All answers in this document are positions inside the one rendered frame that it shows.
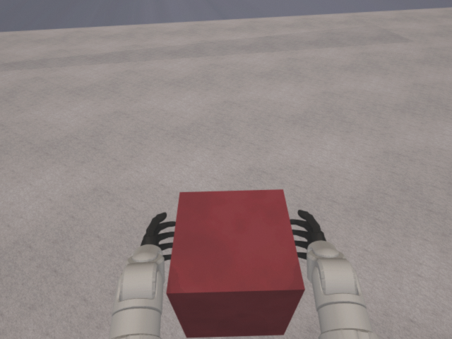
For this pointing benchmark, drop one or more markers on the robot right hand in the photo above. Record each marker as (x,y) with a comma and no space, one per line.
(313,231)

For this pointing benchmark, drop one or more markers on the robot left hand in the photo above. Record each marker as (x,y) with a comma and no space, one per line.
(152,236)

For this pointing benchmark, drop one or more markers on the robot right forearm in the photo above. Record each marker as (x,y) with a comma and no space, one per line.
(338,295)

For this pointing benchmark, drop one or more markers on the robot left forearm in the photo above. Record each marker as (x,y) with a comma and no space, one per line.
(137,305)

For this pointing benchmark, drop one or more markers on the carton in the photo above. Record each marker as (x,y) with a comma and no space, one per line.
(234,268)

